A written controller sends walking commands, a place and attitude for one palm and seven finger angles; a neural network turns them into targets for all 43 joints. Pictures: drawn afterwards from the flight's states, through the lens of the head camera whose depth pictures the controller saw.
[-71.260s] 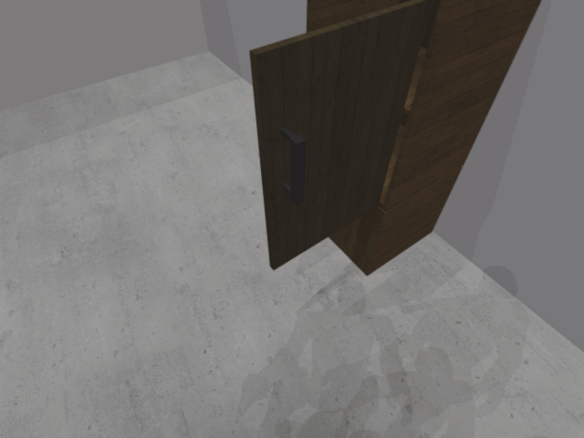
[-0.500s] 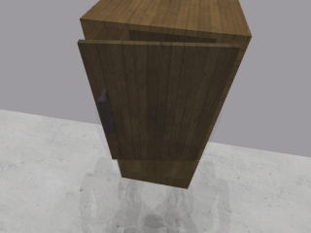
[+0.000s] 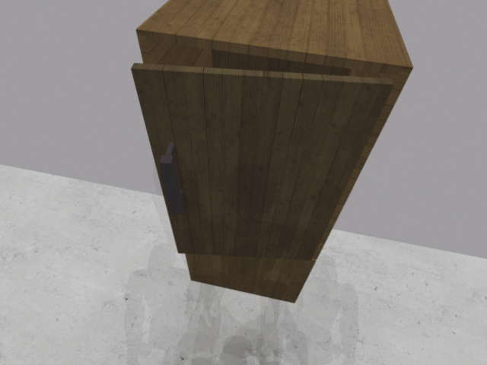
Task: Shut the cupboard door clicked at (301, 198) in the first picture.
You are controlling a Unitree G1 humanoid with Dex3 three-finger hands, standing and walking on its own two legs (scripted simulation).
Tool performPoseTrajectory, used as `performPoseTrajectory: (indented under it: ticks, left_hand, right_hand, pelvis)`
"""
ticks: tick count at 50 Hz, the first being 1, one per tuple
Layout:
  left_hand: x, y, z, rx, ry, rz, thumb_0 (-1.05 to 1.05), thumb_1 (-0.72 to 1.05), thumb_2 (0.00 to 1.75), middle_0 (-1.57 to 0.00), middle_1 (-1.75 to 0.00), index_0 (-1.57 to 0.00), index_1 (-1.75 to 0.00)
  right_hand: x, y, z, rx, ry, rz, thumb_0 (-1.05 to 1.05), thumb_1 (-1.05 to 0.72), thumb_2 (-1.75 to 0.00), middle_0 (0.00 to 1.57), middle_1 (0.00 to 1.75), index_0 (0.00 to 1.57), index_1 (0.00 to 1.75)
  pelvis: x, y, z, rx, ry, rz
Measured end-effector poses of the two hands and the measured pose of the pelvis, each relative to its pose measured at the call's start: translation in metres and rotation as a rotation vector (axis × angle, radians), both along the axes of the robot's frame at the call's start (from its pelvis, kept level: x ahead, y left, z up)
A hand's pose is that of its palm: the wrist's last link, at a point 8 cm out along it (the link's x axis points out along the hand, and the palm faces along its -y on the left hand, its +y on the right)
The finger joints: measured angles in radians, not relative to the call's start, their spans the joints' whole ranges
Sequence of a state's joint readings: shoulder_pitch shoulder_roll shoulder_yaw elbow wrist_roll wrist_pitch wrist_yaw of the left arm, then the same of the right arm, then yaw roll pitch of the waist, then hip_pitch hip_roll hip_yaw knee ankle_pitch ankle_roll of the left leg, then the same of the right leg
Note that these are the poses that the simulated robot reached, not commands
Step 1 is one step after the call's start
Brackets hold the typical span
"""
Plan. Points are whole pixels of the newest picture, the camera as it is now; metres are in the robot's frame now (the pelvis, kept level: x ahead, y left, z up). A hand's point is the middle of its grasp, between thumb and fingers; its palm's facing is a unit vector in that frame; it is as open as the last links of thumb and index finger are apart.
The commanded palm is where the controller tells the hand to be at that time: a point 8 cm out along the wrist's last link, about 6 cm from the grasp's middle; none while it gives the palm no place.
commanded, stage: come to a stop and stand still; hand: left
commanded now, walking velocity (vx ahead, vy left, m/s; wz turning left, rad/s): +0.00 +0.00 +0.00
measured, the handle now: (174, 179) +0.45 +0.17 +0.02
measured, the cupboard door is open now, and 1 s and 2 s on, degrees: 10 10 10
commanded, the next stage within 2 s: look again from close up in 0.60 s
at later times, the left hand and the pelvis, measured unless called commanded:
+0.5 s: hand out of the picture -0.02 +0.18 -0.18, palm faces +0.03 -0.98 -0.18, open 7.4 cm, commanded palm none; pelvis -0.01 +0.01 +0.00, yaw +0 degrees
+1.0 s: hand out of the picture -0.01 +0.22 -0.18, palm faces +0.00 -0.97 -0.24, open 7.4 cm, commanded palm none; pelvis -0.02 +0.03 -0.01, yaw +0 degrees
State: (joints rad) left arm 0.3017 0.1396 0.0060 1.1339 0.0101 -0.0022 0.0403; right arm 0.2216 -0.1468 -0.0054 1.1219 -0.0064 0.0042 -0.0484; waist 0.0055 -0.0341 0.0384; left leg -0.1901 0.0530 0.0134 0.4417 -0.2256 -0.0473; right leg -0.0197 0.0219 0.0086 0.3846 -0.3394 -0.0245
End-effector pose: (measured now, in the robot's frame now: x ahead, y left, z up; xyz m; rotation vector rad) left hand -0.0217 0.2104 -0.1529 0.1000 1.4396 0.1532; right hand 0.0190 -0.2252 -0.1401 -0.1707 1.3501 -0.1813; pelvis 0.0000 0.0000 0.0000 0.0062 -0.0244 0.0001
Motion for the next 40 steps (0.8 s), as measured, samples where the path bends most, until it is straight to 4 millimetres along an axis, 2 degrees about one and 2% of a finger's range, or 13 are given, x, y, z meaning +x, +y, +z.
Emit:
performPoseTrajectory:
  ticks: [6,13,28,35,40]
  left_hand:
    - [0.007,0.011,0.001,0.015,-0.02,-0.007,0.0,0.91,0.9,-0.2,-0.3,-0.2,-0.29]
    - [0.011,0.02,0.003,0.024,-0.031,-0.015,0.0,0.91,0.9,-0.2,-0.3,-0.2,-0.29]
    - [-0.002,0.022,0.004,0.014,-0.005,-0.014,0.0,0.91,0.9,-0.2,-0.3,-0.2,-0.29]
    - [-0.011,0.019,0.002,0.003,0.008,-0.005,0.0,0.91,0.9,-0.2,-0.3,-0.2,-0.29]
    - [-0.013,0.024,0.002,0.021,-0.019,-0.041,0.0,0.91,0.9,-0.2,-0.3,-0.2,-0.29]
  right_hand:
    - [0.0,0.003,0.001,0.0,-0.002,0.005,0.0,-0.92,-0.89,0.2,0.3,0.2,0.3]
    - [-0.012,0.009,0.001,0.007,0.023,0.001,0.0,-0.92,-0.89,0.2,0.3,0.2,0.3]
    - [-0.038,0.021,0.0,0.022,0.077,-0.012,0.0,-0.91,-0.89,0.2,0.3,0.2,0.3]
    - [-0.039,0.022,0.001,0.021,0.078,-0.006,0.0,-0.91,-0.89,0.2,0.3,0.2,0.3]
    - [-0.028,0.022,-0.006,0.023,0.012,0.006,0.01,-0.92,-0.89,0.2,0.3,0.2,0.3]
  pelvis:
    - [0.0,0.004,0.0,0.0,-0.005,0.001]
    - [-0.003,0.008,0.001,0.001,-0.008,0.003]
    - [-0.009,0.015,0.003,0.0,-0.008,0.006]
    - [-0.012,0.016,0.002,-0.001,-0.008,0.011]
    - [-0.019,0.024,-0.004,-0.023,0.01,0.001]
